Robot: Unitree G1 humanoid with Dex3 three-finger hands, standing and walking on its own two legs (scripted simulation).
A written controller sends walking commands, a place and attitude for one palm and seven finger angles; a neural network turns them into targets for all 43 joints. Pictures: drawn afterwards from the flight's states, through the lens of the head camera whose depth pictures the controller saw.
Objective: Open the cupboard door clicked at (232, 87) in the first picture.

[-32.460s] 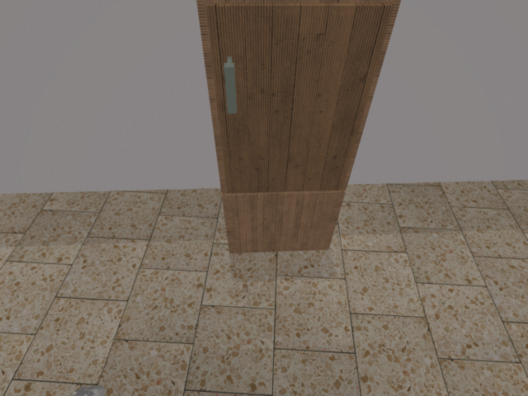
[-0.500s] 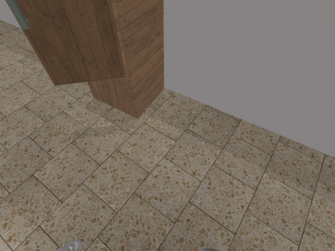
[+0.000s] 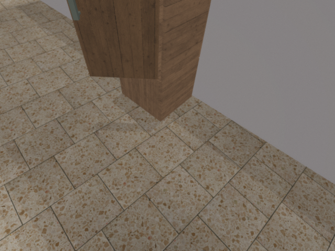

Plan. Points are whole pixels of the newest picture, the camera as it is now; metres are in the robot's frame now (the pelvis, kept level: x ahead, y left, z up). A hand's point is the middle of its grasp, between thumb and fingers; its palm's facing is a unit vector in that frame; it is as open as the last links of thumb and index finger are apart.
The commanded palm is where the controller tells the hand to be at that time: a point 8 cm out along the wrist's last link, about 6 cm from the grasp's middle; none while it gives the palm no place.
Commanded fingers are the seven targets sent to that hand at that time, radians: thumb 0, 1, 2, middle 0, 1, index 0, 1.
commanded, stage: take the last steps up to it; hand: left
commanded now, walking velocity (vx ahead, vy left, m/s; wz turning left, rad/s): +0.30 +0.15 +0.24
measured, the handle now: (74, 2) +1.02 +0.49 +0.08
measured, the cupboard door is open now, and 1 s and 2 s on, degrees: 42 42 42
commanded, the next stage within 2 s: come to a stop and stand still in 1.24 s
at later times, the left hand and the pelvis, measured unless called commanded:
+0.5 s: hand out of the picture +0.07 +0.20 -0.17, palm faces +0.24 -0.96 -0.16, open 7.3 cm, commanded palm none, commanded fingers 0.00 0.90 0.90 -0.20 -0.30 -0.20 -0.30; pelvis +0.12 +0.03 +0.01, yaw +9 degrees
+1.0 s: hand (85, 156) +0.40 +0.30 -0.15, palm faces +0.14 -0.97 -0.22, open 7.3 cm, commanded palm none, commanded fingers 0.00 0.90 0.90 -0.20 -0.30 -0.20 -0.30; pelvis +0.30 +0.11 -0.01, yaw +7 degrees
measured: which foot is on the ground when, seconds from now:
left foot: down 0.00-0.20, up 0.22-0.54, down 0.56-0.96, up 0.98-1.00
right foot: up 0.00-0.18, down 0.20-0.56, up 0.58-0.94, down 0.96-1.00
